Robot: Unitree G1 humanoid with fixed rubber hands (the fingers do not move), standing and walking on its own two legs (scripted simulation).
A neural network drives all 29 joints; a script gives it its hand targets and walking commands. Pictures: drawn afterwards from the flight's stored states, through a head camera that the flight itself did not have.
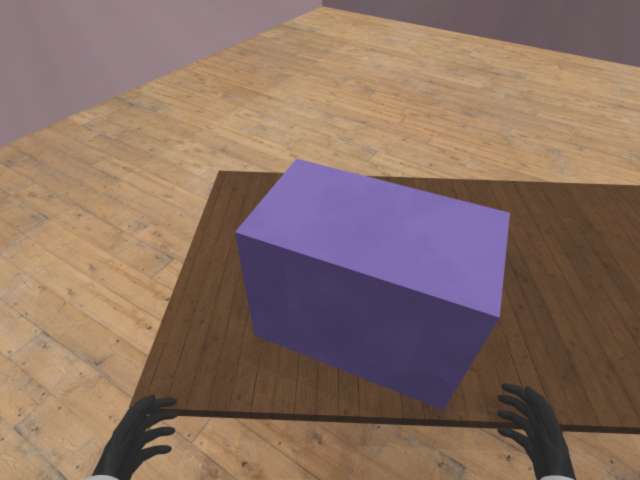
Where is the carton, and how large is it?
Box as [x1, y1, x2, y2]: [235, 159, 509, 409]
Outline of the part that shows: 296,159 235,231 254,334 443,409 499,317 509,213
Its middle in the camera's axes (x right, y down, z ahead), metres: +0.07 +0.07 +0.58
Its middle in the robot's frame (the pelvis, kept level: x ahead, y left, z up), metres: +0.40 -0.01 +0.02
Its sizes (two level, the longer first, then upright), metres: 0.313 0.178 0.239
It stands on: a table, 0.68 m high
